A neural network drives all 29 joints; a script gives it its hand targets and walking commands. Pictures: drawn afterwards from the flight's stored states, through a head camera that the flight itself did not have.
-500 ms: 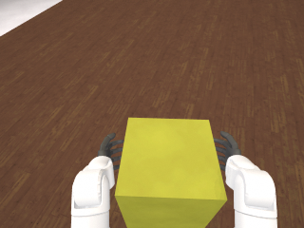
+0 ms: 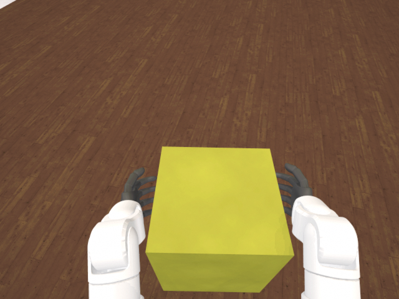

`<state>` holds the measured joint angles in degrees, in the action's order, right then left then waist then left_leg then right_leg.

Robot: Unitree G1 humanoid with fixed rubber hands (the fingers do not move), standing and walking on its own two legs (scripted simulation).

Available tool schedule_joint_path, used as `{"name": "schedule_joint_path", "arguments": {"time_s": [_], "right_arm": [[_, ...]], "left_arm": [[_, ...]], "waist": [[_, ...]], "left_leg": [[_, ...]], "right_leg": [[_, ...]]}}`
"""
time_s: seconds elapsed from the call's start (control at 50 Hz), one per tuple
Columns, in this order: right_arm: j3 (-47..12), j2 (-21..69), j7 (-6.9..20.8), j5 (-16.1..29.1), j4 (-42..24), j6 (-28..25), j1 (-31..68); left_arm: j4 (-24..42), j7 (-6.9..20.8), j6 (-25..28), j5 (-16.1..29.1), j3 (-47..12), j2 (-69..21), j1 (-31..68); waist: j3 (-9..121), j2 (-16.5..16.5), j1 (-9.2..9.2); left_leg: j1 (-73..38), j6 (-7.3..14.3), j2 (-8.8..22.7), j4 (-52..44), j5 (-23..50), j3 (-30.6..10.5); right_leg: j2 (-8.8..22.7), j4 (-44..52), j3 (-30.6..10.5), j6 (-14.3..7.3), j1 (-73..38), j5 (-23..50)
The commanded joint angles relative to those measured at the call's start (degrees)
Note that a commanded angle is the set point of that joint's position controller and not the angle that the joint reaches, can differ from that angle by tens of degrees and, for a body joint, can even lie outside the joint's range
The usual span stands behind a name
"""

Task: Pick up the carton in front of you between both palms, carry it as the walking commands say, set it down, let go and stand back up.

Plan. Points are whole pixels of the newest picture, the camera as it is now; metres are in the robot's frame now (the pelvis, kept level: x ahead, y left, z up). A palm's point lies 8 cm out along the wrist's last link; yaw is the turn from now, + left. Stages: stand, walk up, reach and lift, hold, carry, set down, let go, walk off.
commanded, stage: carry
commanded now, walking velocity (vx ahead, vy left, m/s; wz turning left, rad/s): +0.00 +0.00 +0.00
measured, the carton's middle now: (213, 223) +0.28 +0.00 -0.02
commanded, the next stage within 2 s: hold in 1.64 s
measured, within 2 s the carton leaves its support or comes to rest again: neither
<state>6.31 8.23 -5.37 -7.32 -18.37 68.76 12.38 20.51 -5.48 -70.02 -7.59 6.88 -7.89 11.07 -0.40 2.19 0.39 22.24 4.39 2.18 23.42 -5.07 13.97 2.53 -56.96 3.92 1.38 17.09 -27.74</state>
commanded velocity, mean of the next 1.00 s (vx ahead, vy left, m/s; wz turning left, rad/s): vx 0.00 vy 0.00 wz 0.00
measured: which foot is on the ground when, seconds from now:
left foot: down 0.00-1.00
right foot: up 0.00-0.18, down 0.20-1.00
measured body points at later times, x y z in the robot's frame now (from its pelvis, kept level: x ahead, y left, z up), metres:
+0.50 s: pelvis +0.14 -0.02 +0.00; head +0.13 -0.02 +0.45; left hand +0.42 +0.14 +0.08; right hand +0.43 -0.17 +0.08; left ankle +0.08 +0.08 -0.74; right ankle +0.12 -0.13 -0.74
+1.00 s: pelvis +0.13 -0.03 +0.00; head +0.10 -0.03 +0.45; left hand +0.40 +0.13 +0.05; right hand +0.42 -0.17 +0.05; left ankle +0.08 +0.08 -0.74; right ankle +0.12 -0.13 -0.74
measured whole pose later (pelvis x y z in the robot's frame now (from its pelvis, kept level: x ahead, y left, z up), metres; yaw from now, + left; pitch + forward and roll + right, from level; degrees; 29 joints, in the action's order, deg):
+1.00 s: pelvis +0.13 -0.03 +0.00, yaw +2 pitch +3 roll +0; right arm 5.9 7.6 -3.2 -11.6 -4.5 57.0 8.9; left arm 4.8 -3.4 -57.2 -11.4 5.1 -7.6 8.3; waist 7.2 -0.4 0.2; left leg 12.6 -0.3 4.3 29.3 -18.8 10.3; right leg 3.3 -29.3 9.7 -0.4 14.9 -16.6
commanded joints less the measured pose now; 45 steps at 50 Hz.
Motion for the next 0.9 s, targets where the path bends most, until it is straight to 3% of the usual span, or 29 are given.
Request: {"name": "schedule_joint_path", "arguments": {"time_s": [0.0,0.04,0.1,0.14,0.16,0.2,0.22,0.28,0.36,0.6,0.88], "right_arm": [[-39.85,56.21,16.12,24.59,-3.77,-0.36,20.34],[-39.85,55.68,16.29,24.36,-4.01,-0.79,18.31],[-39.97,54.40,16.61,24.23,-4.84,-0.97,17.43],[-40.05,53.15,16.62,24.34,-5.29,-0.65,18.37],[-39.90,52.26,16.52,23.98,-4.65,-0.38,18.16],[-39.92,50.34,16.24,23.35,-3.88,0.59,18.76],[-39.86,50.04,16.21,23.41,-3.38,1.37,20.17],[-40.08,49.90,16.28,23.30,0.09,2.15,20.31],[-40.40,51.36,16.24,24.15,0.92,2.00,22.79],[-40.94,53.20,16.17,23.59,1.32,0.20,21.19],[-38.13,51.51,17.17,17.96,9.22,-10.03,20.13]], "left_arm": [[4.49,14.87,1.39,25.22,-43.62,-56.04,24.96],[3.77,14.41,2.09,24.21,-43.61,-56.28,21.69],[4.87,14.04,2.38,23.54,-43.82,-55.23,21.00],[5.72,14.06,1.92,23.67,-43.68,-54.22,21.94],[5.44,14.21,1.38,23.66,-43.25,-53.40,21.94],[3.35,14.80,0.37,23.38,-42.19,-51.66,22.37],[0.99,15.12,0.12,23.22,-41.30,-51.59,22.02],[-3.36,15.72,-0.51,22.97,-40.09,-51.40,20.39],[-4.20,15.80,-0.13,23.47,-39.88,-52.85,22.45],[-2.73,15.48,1.48,23.58,-41.61,-54.40,22.85],[-10.49,16.55,11.66,18.16,-38.97,-52.50,21.75]], "waist": [[25.28,-8.66,-0.13],[26.11,-8.68,-0.12],[25.98,-10.99,0.30],[24.22,-9.61,-0.21],[23.20,-8.50,-0.23],[20.32,-2.51,0.17],[18.60,0.59,0.02],[17.26,0.58,-0.06],[20.28,0.32,-0.06],[22.67,-2.32,-0.21],[17.83,-2.17,-0.17]], "left_leg": [[-26.01,2.25,14.27,-6.21,35.64,-11.94],[-25.07,3.11,14.65,-5.69,32.92,-10.00],[-23.09,3.00,13.36,-3.31,28.61,-7.09],[-17.70,0.55,10.94,-1.64,17.08,-5.26],[-14.89,-0.89,9.97,-1.07,10.48,-5.29],[-11.41,-3.50,7.17,-0.98,0.91,-5.49],[-13.06,-4.09,7.21,-1.47,1.80,-6.80],[-13.93,-4.64,8.13,3.25,14.71,-7.17],[-14.33,-5.14,7.38,5.83,18.69,-7.09],[-15.68,-5.27,7.37,7.14,21.16,-7.56],[-12.95,-4.43,7.94,3.60,8.01,-8.62]], "right_leg": [[1.89,12.00,-1.85,-0.08,3.02,2.50],[0.90,20.12,-0.43,0.07,-0.29,2.45],[0.78,27.76,2.82,0.24,-2.47,12.50],[1.99,35.46,4.03,0.44,-7.90,25.36],[3.88,36.27,3.33,0.54,-10.29,27.92],[9.36,33.10,-0.85,-0.39,-9.98,34.77],[9.72,32.83,-1.57,-0.91,-7.41,33.99],[8.44,30.97,-0.13,-0.94,-7.31,44.47],[8.11,28.34,0.24,-1.53,-9.46,52.11],[7.20,26.10,0.89,-1.89,-9.69,49.05],[7.25,29.90,0.21,-2.19,-7.36,34.73]]}}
